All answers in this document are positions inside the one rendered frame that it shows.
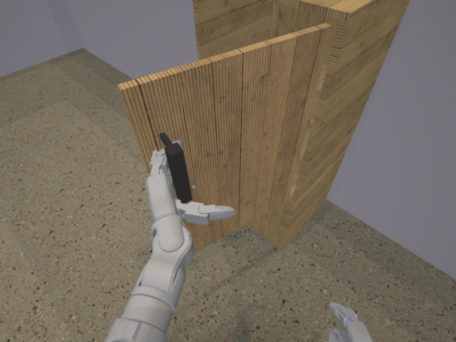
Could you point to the handle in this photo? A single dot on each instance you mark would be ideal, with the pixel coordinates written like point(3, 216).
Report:
point(178, 169)

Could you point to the robot left hand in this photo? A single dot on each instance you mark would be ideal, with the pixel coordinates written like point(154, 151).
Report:
point(162, 201)

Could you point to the cupboard door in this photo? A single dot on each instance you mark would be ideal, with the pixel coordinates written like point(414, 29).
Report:
point(241, 117)

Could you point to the robot right hand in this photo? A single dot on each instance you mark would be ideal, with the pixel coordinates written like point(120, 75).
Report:
point(356, 331)

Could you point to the left robot forearm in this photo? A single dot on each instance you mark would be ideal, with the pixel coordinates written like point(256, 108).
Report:
point(154, 298)

